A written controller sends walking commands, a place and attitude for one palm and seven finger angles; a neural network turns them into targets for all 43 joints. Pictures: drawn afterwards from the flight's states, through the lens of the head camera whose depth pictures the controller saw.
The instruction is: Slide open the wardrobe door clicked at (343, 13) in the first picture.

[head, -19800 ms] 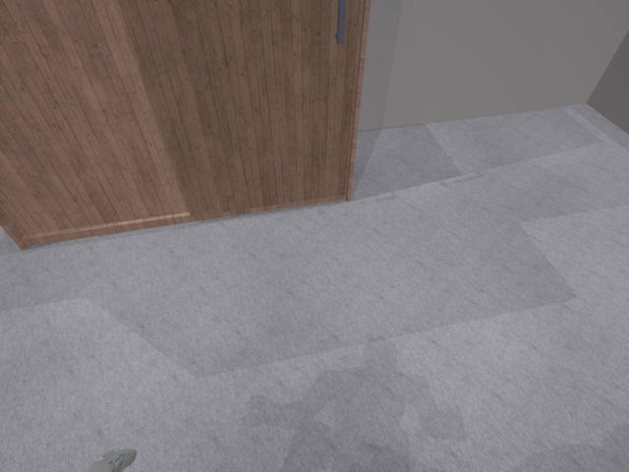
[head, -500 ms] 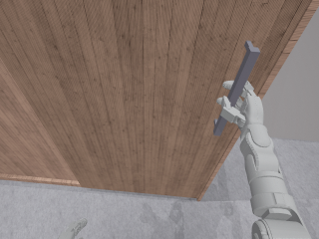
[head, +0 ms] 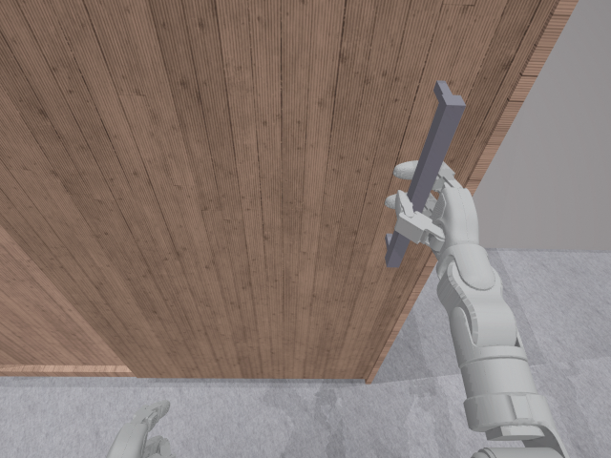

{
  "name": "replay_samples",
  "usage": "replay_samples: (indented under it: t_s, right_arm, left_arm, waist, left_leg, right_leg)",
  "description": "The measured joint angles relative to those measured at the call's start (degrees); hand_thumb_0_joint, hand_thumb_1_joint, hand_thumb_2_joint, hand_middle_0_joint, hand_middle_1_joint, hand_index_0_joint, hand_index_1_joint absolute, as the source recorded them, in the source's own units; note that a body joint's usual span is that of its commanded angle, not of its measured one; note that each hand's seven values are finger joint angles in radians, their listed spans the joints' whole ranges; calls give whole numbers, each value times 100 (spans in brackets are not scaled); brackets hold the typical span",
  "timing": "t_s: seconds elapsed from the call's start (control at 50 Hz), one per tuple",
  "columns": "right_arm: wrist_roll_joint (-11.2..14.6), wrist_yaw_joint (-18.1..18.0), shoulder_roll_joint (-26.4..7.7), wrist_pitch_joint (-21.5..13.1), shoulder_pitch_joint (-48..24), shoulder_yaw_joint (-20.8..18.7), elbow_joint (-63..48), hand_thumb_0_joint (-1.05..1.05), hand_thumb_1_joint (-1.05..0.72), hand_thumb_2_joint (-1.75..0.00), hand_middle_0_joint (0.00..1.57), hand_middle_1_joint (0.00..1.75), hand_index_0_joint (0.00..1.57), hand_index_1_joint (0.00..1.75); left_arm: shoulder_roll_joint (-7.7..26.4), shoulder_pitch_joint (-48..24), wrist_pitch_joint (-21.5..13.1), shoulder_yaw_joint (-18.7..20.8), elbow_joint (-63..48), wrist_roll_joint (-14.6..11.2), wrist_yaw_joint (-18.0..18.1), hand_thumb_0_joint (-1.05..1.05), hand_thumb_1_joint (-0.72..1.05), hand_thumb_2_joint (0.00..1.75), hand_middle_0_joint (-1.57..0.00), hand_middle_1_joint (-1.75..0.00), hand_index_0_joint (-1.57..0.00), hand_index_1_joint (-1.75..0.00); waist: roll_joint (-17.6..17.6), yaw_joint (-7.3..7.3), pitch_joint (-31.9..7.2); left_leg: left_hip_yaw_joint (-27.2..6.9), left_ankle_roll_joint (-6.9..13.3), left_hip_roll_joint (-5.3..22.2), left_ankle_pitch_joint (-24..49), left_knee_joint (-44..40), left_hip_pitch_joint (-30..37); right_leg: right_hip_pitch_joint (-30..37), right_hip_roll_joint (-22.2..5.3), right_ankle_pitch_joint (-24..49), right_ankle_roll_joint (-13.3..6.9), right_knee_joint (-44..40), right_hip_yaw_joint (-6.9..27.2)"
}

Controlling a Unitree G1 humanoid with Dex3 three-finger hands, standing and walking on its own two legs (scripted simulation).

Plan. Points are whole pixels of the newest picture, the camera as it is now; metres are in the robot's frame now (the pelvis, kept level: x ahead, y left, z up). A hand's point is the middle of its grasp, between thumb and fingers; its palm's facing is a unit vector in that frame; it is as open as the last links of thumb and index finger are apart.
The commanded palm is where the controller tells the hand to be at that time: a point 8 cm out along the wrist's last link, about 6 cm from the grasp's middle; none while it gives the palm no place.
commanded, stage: tug the door sideways, standing still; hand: right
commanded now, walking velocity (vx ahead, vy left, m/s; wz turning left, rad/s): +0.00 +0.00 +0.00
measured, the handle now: (412, 189) +0.44 -0.11 +0.13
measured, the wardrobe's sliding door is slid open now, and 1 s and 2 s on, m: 0.00 0.00 0.12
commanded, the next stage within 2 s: step sideways, sliding the door along in 0.24 s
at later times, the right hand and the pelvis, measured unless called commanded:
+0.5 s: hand (402, 220) +0.39 -0.09 +0.13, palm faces -0.04 +0.99 -0.12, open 5.8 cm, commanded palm +0.37 -0.12 +0.14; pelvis -0.04 +0.00 -0.01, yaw +1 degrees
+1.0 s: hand (392, 217) +0.39 -0.08 +0.13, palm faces +0.13 +0.99 -0.08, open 6.0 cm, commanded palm +0.36 -0.06 +0.13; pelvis -0.02 +0.08 -0.01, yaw +0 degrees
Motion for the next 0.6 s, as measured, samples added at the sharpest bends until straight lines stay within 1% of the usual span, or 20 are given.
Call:
replay_samples:
  t_s: [0.06,0.12,0.16,0.2,0.28,0.36,0.4,0.44,0.48,0.52,0.54,0.56,0.6]
  right_arm:
    - [-34,-116,86,-22,-118,115,212,1,-74,-84,36,138,38,138]
    - [-46,-196,134,-155,-281,244,442,1,-74,-84,37,139,37,139]
    - [-63,-233,143,-269,-402,305,563,1,-74,-84,37,140,36,139]
    - [-73,-275,165,-324,-489,328,651,1,-74,-84,37,140,35,140]
    - [-49,-362,211,-389,-673,391,905,1,-76,-83,35,140,33,140]
    - [-64,-478,222,-508,-896,513,1159,0,-77,-82,34,140,31,140]
    - [-175,-394,44,-674,-953,491,1249,-1,-76,-82,35,140,30,140]
    - [-199,-389,-195,-832,-966,478,1273,-2,-74,-81,37,140,30,140]
    - [-133,-425,-400,-923,-984,402,1278,-3,-74,-82,39,140,29,140]
    - [-51,-464,-542,-942,-1028,300,1327,-3,-74,-82,40,140,28,140]
    - [-19,-502,-579,-927,-1064,254,1365,-3,-74,-83,41,140,28,140]
    - [5,-541,-598,-914,-1107,208,1418,-3,-74,-83,40,140,28,140]
    - [41,-606,-607,-897,-1205,126,1547,-2,-75,-84,40,140,27,140]
  left_arm:
    - [-38,6,-25,-4,23,24,-15,1,90,90,-20,-30,-20,-30]
    - [-84,49,-97,-46,27,29,-41,1,90,90,-20,-30,-20,-30]
    - [-137,28,-136,-69,68,41,-64,1,90,90,-20,-30,-20,-30]
    - [-159,13,-172,-77,91,53,-101,1,90,90,-20,-30,-20,-30]
    - [-189,92,-233,-77,128,55,-171,1,90,90,-20,-30,-20,-30]
    - [-211,185,-312,-87,199,50,-226,1,90,90,-20,-30,-20,-30]
    - [-213,90,-245,-165,251,21,-103,1,90,90,-21,-30,-20,-30]
    - [-229,-46,-150,-186,248,-3,61,1,90,90,-21,-30,-20,-30]
    - [-247,-178,-104,-148,193,-10,184,1,90,90,-21,-30,-20,-30]
    - [-275,-254,-75,-103,154,-1,252,1,90,90,-21,-30,-20,-30]
    - [-278,-269,-53,-94,146,-17,275,1,90,90,-21,-30,-20,-30]
    - [-272,-273,-29,-96,150,-34,293,1,90,90,-21,-30,-20,-30]
    - [-238,-247,14,-115,175,-70,317,1,90,90,-20,-30,-20,-30]
  waist:
    - [-66,-11,-18]
    - [-72,-7,-46]
    - [-10,-23,-21]
    - [-33,-38,-2]
    - [-109,-22,-7]
    - [-65,-13,11]
    - [-9,-8,111]
    - [19,4,260]
    - [-13,14,461]
    - [-50,29,645]
    - [-83,30,729]
    - [-122,23,811]
    - [-209,-14,949]
  left_leg:
    - [38,-6,8,161,82,-39]
    - [52,1,0,46,82,-21]
    - [38,0,39,-108,99,-37]
    - [22,-22,44,-117,167,-111]
    - [34,-26,31,-14,294,-229]
    - [12,-17,49,-93,335,-290]
    - [-103,-69,55,-175,298,-256]
    - [-228,-97,37,-235,375,-275]
    - [-283,-112,-14,7,927,-507]
    - [-333,-83,-113,-497,1668,-775]
    - [-329,-47,-161,-716,1910,-875]
    - [-305,-14,-192,-832,2007,-931]
    - [-207,35,-201,-779,1771,-896]
  right_leg:
    - [-35,34,136,-43,3,100]
    - [-44,66,-1,-8,-32,211]
    - [-124,119,-60,11,64,231]
    - [-205,131,-45,-9,144,238]
    - [-298,140,3,-23,183,309]
    - [-424,189,-2,-27,291,357]
    - [-400,184,-17,-43,337,257]
    - [-344,134,-46,-52,389,102]
    - [-269,37,-87,-57,475,-50]
    - [-172,-54,-121,-45,539,-138]
    - [-123,-104,-128,-30,560,-145]
    - [-72,-159,-132,-7,578,-138]
    - [15,-276,-162,66,649,-94]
